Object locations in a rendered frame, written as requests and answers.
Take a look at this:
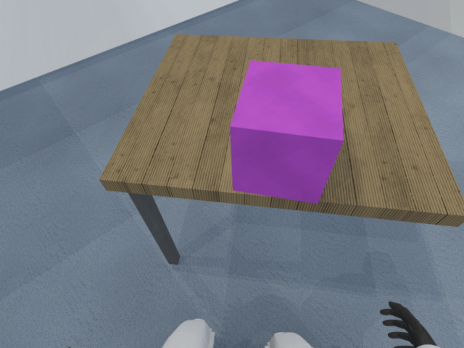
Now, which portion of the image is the robot right hand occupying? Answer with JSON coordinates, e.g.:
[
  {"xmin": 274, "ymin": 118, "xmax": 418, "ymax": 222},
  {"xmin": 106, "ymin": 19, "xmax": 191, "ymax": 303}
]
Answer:
[{"xmin": 380, "ymin": 302, "xmax": 436, "ymax": 348}]

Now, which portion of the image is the table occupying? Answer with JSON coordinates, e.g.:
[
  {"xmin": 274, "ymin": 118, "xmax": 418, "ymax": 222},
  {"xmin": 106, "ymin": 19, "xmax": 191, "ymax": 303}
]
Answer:
[{"xmin": 99, "ymin": 34, "xmax": 464, "ymax": 265}]

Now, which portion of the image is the robot thigh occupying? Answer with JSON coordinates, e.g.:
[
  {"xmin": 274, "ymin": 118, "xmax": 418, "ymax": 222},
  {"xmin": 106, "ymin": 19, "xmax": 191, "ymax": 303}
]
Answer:
[
  {"xmin": 162, "ymin": 320, "xmax": 215, "ymax": 348},
  {"xmin": 265, "ymin": 332, "xmax": 313, "ymax": 348}
]

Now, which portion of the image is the carton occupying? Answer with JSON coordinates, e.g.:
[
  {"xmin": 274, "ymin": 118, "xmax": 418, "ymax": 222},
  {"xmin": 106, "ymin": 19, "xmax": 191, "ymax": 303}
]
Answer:
[{"xmin": 230, "ymin": 60, "xmax": 344, "ymax": 204}]

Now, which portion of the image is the right robot thigh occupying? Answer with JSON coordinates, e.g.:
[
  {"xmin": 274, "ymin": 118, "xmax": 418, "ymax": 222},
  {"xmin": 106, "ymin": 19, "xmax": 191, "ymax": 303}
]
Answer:
[{"xmin": 265, "ymin": 332, "xmax": 313, "ymax": 348}]

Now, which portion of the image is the left robot thigh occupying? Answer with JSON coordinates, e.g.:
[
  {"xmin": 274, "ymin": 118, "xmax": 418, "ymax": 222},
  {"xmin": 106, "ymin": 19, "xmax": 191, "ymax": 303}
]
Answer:
[{"xmin": 162, "ymin": 320, "xmax": 215, "ymax": 348}]

